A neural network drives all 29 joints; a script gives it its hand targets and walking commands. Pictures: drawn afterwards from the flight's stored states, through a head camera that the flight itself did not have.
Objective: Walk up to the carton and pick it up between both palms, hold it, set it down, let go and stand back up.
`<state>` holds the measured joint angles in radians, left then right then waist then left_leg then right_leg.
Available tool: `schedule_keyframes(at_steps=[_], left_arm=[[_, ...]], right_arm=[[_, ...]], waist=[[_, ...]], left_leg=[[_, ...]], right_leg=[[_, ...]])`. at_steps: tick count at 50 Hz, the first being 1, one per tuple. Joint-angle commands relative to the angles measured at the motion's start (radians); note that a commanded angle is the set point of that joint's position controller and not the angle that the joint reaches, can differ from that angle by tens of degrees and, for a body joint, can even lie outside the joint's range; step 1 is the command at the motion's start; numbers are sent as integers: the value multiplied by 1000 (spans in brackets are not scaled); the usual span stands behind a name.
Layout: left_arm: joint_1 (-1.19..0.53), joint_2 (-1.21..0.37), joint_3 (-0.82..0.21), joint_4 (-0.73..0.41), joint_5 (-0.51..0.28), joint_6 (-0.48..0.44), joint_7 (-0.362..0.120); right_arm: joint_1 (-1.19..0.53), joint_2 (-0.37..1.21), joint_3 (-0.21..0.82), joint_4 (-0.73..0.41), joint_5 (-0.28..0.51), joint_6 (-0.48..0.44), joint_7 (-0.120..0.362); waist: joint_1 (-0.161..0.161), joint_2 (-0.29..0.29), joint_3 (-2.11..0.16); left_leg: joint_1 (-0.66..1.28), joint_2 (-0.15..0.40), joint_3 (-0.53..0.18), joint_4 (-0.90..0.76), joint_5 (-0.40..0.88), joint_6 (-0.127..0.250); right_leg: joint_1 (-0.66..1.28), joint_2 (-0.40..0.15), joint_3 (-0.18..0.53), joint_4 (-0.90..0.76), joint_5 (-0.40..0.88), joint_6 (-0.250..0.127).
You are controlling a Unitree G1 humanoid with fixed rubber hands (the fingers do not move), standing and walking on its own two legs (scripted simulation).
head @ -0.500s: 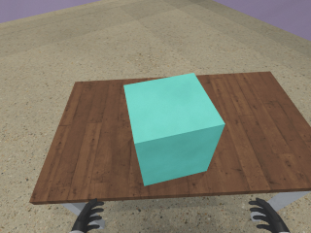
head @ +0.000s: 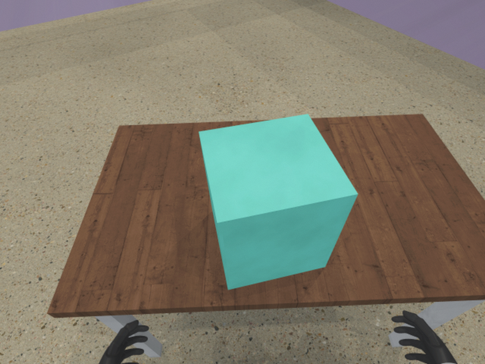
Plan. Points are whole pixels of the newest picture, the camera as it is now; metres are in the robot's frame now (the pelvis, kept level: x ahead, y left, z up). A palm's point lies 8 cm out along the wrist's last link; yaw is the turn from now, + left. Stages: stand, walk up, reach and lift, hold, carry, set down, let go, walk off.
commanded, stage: walk up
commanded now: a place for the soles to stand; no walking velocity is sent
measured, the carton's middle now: (266, 204) +0.40 -0.01 +0.01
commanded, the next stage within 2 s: reach and lift in 0.32 s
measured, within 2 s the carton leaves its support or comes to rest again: neither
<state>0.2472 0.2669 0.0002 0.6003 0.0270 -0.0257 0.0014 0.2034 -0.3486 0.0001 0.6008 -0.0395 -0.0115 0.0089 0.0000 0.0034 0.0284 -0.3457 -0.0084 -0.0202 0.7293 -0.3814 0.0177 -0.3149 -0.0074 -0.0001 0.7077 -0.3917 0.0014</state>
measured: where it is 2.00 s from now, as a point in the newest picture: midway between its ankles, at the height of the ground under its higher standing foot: outside the picture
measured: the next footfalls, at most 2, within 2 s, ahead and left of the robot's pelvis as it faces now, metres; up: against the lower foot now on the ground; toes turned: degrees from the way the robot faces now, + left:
none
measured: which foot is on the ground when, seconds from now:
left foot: down 0.00-1.00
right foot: down 0.00-1.00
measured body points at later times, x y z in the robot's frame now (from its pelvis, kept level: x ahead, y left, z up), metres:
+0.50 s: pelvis -0.01 +0.00 +0.00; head +0.01 -0.01 +0.45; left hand +0.15 +0.26 -0.09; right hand +0.14 -0.28 -0.10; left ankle +0.00 +0.11 -0.72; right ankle -0.01 -0.13 -0.72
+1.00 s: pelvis -0.03 -0.05 +0.01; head -0.05 -0.05 +0.46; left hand +0.15 +0.20 -0.05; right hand +0.14 -0.29 -0.06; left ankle +0.00 +0.11 -0.72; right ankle -0.01 -0.13 -0.72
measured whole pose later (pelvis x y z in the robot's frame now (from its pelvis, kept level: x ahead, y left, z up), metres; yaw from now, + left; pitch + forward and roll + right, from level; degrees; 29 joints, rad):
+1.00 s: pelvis -0.03 -0.05 +0.01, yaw +0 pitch -5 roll +4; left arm 0.21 0.27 0.00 0.60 -0.09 -0.12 0.08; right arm 0.16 -0.19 -0.05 0.83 0.06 -0.36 0.10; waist 0.00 -0.06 0.03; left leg -0.18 -0.01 -0.02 0.48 -0.23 -0.03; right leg -0.23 -0.01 0.00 0.64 -0.33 -0.04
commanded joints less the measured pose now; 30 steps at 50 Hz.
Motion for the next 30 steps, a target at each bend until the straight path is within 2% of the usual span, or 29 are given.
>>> schedule_keyframes(at_steps=[1, 2, 3, 4, 5, 6, 7, 8, 9, 10, 11, 12, 13, 14, 15, 16, 17, 18, 19, 20, 21, 23, 24, 26, 27, 28, 30], left_arm=[[23, 248, 105, -40, -2, -39, 28], [39, 272, 108, -23, 2, -50, 26], [48, 310, 116, -33, 2, -55, 26], [61, 325, 124, -26, 8, -54, 28], [64, 356, 131, -15, 5, -53, 30], [52, 354, 129, -14, 5, -54, 32], [28, 362, 128, -35, 5, -56, 32], [7, 345, 129, -39, 8, -57, 35], [-11, 340, 124, -44, 4, -50, 34], [-24, 312, 116, -44, 0, -47, 33], [-31, 291, 117, -59, -5, -43, 31], [-13, 287, 118, -41, -13, -38, 32], [-7, 272, 110, -41, -14, -36, 32], [18, 250, 105, -44, -16, -41, 32], [35, 242, 100, -35, -11, -44, 31], [68, 275, 113, -19, -7, -54, 33], [-278, 54, 23, -240, -11, 88, 68], [-270, 79, 55, -249, -5, 120, 85], [-266, 78, 62, -263, -17, 133, 89], [-193, 68, 64, -252, 18, 143, 88], [-149, 33, 58, -258, 12, 141, 86], [-173, 50, 81, -246, -11, 123, 82], [-171, 53, 75, -248, -19, 105, 76], [-133, 38, 101, -268, -8, 64, 94], [-135, 27, 94, -268, -18, 44, 97], [-115, 16, 99, -272, -10, 32, 96], [-78, -4, 82, -219, -20, 15, 96]], right_arm=[[21, -249, -103, -54, -15, -39, 1], [-11, -227, -90, -52, -6, -32, 2], [-21, -218, -85, -74, -1, -31, 3], [-12, -214, -86, -74, 4, -32, 1], [17, -204, -89, -64, 7, -28, -3], [26, -196, -88, -50, 12, -23, -3], [51, -208, -90, -43, 8, -21, -1], [62, -202, -92, -37, 4, -23, -2], [73, -209, -92, -28, 2, -29, 0], [78, -230, -96, -26, -7, -37, -4], [83, -232, -95, -32, -3, -42, -2], [64, -259, -101, -24, 3, -43, 0], [71, -267, -106, -21, 8, -39, 0], [52, -254, -103, -25, 8, -38, -3], [30, -245, -99, -34, 5, -35, -4], [-6, -231, -90, -39, 6, -32, -4], [-179, -45, -218, 312, -12, -270, 41], [-184, -96, -252, 374, -14, -292, 66], [-193, -117, -263, 354, -20, -304, 75], [-132, -116, -235, 363, -26, -324, 79], [-100, -114, -220, 351, -25, -341, 81], [-125, -128, -217, 318, -14, -362, 78], [-117, -126, -205, 288, -4, -373, 77], [-111, -134, -178, 196, 50, -406, 89], [-130, -137, -171, 179, 61, -412, 91], [-109, -124, -143, 160, 76, -420, 90], [-92, -130, -134, 202, 94, -421, 93]], waist=[[15, 131, -37], [28, 79, -13], [34, 60, -19], [30, -36, -56], [23, -59, -55], [14, -93, -70], [-3, -91, -83], [-12, -83, -78], [-31, -77, -77], [-29, -26, -70], [-17, 8, -72], [-14, 27, -78], [-10, 37, -78], [7, 79, -44], [10, 98, -61], [30, 88, -54], [-49, 86, -65], [-68, 59, -43], [-63, 41, -39], [-72, 25, -21], [-58, -23, -36], [-21, -80, -70], [-5, -106, -92], [24, -62, -160], [42, -71, -151], [49, -39, -163], [40, -38, -102]], left_leg=[[-26, 176, -244, -201, 410, 189], [-104, 141, -216, -184, 351, 140], [-130, 102, -142, -133, 337, 102], [-155, 53, -109, -58, 305, 76], [-104, 16, -67, -9, 244, 53], [-80, -3, -15, 39, 193, 40], [-50, 4, -1, 23, 179, 36], [-32, 10, -3, -1, 165, 50], [21, 16, -12, -82, 179, 66], [65, 62, -119, -129, 325, 86], [115, 109, -202, -151, 404, 125], [104, 169, -249, -150, 490, 176], [104, 193, -273, -162, 531, 208], [76, 199, -259, -169, 549, 203], [56, 181, -234, -162, 512, 182], [21, 138, -189, -112, 487, 138], [-73, 76, -54, -179, 266, -105], [-36, 91, -72, -209, 197, -89], [-10, 96, -78, -219, 186, -84], [57, 94, -72, -200, 232, -76], [118, 85, -48, -210, 300, -68], [170, 62, -6, -236, 377, -55], [210, 54, -8, -239, 439, -51], [252, 38, 16, -266, 522, -60], [263, 28, 14, -276, 524, -57], [282, 27, 12, -281, 592, -62], [281, 22, 26, -305, 591, -67]], right_leg=[[64, 3, -27, -67, -37, -53], [127, -24, 15, -85, 65, -69], [163, -56, 39, -84, 192, -86], [187, -115, 132, -93, 256, -130], [150, -194, 193, -119, 275, -164], [148, -248, 246, -146, 341, -209], [141, -260, 239, -115, 431, -209], [109, -251, 231, -96, 440, -207], [68, -208, 173, -75, 406, -165], [12, -143, 112, 3, 371, -115], [-48, -70, 44, 58, 301, -81], [-37, -24, -13, 77, 160, -47], [-41, 1, -29, 105, 64, -40], [-20, 3, -39, 15, -11, -50], [38, -12, -17, -36, 57, -67], [86, -34, 10, -82, 161, -78], [-62, -31, -26, -70, 202, -127], [-55, -2, -45, -55, 169, -113], [-56, -9, -51, -61, 149, -111], [-68, -14, -56, -70, 196, -107], [-29, 7, -69, -104, 237, -103], [24, 16, -51, -169, 303, -79], [46, 19, -51, -181, 358, -70], [132, 34, -48, -223, 424, -66], [152, 44, -41, -240, 436, -61], [166, 44, -47, -241, 493, -57], [182, 56, -42, -263, 512, -52]])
